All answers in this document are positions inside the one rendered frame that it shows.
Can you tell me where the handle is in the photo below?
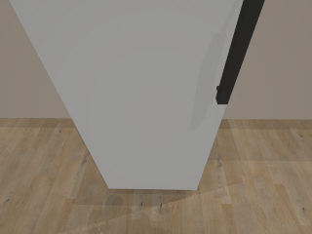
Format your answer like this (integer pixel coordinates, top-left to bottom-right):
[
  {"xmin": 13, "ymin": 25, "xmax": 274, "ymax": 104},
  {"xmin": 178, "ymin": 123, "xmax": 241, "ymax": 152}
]
[{"xmin": 215, "ymin": 0, "xmax": 265, "ymax": 104}]

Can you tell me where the fridge door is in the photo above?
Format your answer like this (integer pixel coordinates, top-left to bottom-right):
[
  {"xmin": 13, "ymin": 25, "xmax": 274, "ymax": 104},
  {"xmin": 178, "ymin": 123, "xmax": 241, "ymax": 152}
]
[{"xmin": 9, "ymin": 0, "xmax": 244, "ymax": 190}]

